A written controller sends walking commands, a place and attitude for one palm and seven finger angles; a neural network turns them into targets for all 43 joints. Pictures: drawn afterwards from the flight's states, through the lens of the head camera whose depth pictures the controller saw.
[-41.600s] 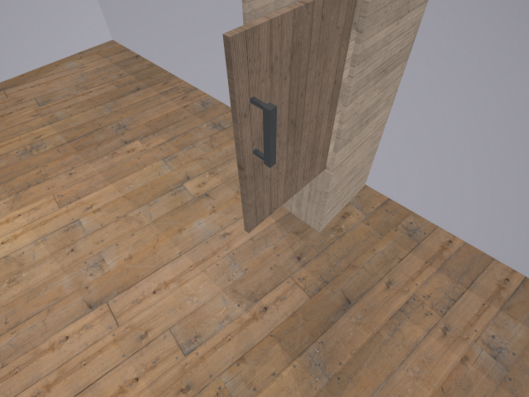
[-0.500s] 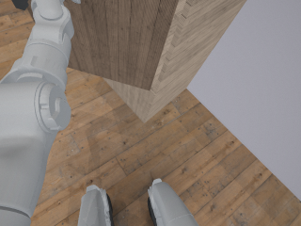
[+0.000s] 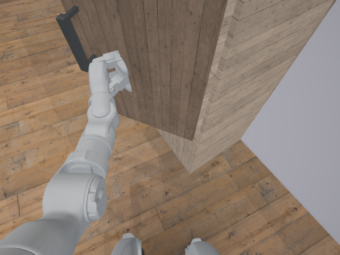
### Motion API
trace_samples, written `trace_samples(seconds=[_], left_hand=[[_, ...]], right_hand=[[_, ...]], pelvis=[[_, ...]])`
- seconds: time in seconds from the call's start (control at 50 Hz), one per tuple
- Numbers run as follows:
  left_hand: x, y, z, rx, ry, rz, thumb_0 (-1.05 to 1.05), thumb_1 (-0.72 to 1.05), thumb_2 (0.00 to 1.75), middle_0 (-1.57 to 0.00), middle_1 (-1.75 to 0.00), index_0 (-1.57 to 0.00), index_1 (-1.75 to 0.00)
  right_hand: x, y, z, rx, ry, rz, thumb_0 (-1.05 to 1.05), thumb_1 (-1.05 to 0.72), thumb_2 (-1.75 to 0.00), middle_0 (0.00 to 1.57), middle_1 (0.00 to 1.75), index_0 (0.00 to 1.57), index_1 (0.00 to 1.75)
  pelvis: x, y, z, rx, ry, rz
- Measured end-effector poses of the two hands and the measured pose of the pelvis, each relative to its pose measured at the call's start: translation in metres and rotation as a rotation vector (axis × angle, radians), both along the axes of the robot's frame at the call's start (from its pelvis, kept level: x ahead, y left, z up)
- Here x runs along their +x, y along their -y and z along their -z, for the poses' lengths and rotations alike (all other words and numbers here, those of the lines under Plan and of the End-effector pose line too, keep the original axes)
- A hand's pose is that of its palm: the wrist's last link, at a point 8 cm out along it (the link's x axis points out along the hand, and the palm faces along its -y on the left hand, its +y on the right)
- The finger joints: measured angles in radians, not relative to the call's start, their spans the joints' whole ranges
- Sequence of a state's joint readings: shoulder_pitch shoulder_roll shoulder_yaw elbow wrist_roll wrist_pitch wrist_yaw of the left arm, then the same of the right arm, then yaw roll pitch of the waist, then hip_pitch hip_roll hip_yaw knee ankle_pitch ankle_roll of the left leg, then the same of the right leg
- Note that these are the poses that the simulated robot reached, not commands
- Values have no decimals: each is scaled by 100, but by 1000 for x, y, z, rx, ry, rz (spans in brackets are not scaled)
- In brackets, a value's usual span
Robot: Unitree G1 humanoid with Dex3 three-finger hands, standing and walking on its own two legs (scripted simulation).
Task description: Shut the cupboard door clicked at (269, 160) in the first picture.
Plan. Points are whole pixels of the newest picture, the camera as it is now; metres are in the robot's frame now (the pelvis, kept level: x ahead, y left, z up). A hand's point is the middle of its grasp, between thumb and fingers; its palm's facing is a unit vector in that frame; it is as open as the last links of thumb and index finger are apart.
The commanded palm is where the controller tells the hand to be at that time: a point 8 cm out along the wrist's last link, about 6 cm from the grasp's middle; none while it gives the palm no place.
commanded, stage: pull the fist back off the door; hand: left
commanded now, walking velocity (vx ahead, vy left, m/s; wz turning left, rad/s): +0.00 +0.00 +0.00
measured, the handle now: (80, 41) +0.64 +0.18 +0.10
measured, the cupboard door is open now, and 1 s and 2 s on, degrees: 34 34 34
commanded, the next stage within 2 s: draw the hand back to the body in 0.12 s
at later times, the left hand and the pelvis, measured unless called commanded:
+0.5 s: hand (104, 94) +0.44 +0.10 +0.12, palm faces +0.11 -0.99 -0.03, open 3.1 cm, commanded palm +0.39 +0.15 +0.13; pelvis +0.00 +0.00 +0.02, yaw -1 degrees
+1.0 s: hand (24, 159) +0.28 +0.19 +0.17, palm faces +0.13 -0.96 -0.23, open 3.3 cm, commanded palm +0.24 +0.25 +0.19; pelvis -0.01 +0.02 +0.06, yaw +1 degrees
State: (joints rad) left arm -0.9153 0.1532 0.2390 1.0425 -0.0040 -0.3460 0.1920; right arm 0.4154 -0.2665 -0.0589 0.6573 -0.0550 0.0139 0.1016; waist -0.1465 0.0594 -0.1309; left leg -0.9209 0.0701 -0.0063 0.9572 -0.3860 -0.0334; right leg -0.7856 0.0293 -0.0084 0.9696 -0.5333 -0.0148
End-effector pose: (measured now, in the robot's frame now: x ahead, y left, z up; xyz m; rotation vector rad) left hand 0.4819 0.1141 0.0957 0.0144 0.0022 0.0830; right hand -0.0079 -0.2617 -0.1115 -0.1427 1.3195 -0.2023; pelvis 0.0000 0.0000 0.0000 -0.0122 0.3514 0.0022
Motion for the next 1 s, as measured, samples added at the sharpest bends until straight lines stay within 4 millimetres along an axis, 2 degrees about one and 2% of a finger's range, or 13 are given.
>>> trace_samples(seconds=[0.12,0.22,0.3,0.38,0.5,0.58,0.66,0.76,0.9,1.0], left_hand=[[-26,1,1,14,20,11,2,90,90,-130,-150,-130,-150],[-27,8,-2,19,9,22,2,90,90,-130,-150,-130,-150],[-22,9,-10,11,21,20,2,90,90,-130,-150,-130,-150],[-29,-4,-19,10,47,6,2,90,90,-130,-149,-130,-150],[-67,-40,-21,12,15,-23,2,90,90,-129,-149,-130,-150],[-96,-57,-34,11,56,-15,2,90,90,-129,-149,-130,-150],[-120,-67,-46,13,79,14,2,90,90,-130,-150,-130,-150],[-149,-79,-57,7,74,28,2,90,90,-127,-147,-128,-147],[-198,-100,-79,182,56,27,2,90,90,-115,-133,-116,-134],[-226,-126,-90,220,44,-47,2,89,90,-103,-120,-104,-120]], right_hand=[[46,4,2,2,104,-46,1,-91,-89,19,30,20,29],[66,1,5,3,159,-65,0,-91,-89,19,30,20,29],[65,-4,8,11,172,-54,0,-91,-89,19,30,20,29],[51,-11,7,40,158,-21,1,-91,-89,19,30,20,29],[34,-19,-3,66,125,15,1,-91,-89,20,30,20,29],[40,-17,-13,43,153,8,1,-90,-89,20,30,20,29],[64,-15,-23,15,233,-16,1,-90,-89,20,30,20,29],[111,-20,-42,1,393,-55,1,-91,-89,19,30,20,29],[174,-46,-84,4,575,-99,1,-91,-89,19,30,20,29],[200,-69,-104,24,642,-168,1,-90,-89,19,30,20,29]], pelvis=[[1,4,-3,8,36,-11],[-4,5,-1,9,46,-21],[-7,5,0,12,42,-14],[-6,3,-4,20,58,8],[-3,1,-20,23,125,20],[-3,-1,-27,16,171,10],[-4,-5,-31,10,211,0],[-7,-10,-36,12,257,-2],[-9,-16,-52,18,334,-2],[-9,-19,-60,17,374,-12]])
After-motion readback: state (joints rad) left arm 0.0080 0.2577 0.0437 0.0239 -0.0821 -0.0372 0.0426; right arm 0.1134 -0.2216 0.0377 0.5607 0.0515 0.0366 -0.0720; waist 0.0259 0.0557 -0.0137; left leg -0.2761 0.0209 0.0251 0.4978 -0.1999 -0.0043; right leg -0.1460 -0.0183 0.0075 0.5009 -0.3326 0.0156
